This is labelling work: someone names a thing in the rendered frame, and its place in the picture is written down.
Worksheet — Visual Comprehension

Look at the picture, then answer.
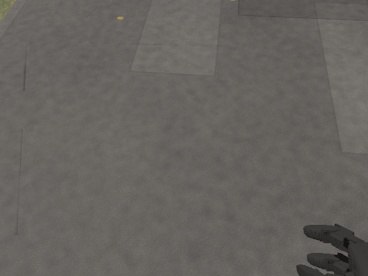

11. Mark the right robot hand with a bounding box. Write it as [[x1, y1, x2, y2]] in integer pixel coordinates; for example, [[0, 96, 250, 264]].
[[296, 224, 368, 276]]

